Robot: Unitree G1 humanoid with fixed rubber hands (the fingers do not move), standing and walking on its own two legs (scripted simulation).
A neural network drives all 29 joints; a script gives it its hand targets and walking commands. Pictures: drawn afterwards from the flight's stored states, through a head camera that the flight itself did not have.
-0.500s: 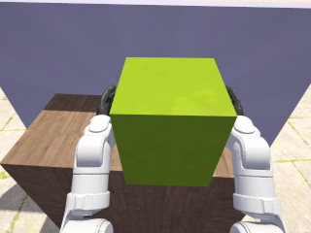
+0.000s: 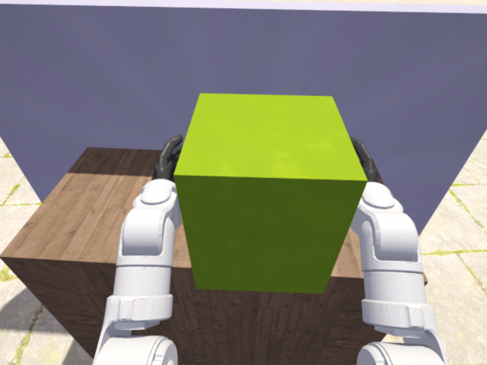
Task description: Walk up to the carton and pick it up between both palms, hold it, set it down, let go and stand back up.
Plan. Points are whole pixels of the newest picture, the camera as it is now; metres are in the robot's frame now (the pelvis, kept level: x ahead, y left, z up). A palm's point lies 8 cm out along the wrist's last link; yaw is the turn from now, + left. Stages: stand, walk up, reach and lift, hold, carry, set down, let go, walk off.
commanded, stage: hold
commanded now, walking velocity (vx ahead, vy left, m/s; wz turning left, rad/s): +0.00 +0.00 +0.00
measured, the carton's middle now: (262, 194) +0.35 +0.00 +0.15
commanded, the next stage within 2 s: none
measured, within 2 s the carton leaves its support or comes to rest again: neither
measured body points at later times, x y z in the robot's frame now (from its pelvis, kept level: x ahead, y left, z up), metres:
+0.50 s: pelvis +0.00 +0.00 +0.00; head -0.04 +0.01 +0.45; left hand +0.36 +0.15 +0.18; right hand +0.35 -0.16 +0.19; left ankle +0.01 +0.11 -0.76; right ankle +0.03 -0.12 -0.76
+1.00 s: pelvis +0.00 +0.00 +0.00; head -0.04 +0.01 +0.45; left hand +0.36 +0.15 +0.17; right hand +0.35 -0.16 +0.18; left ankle +0.01 +0.11 -0.76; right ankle +0.03 -0.12 -0.76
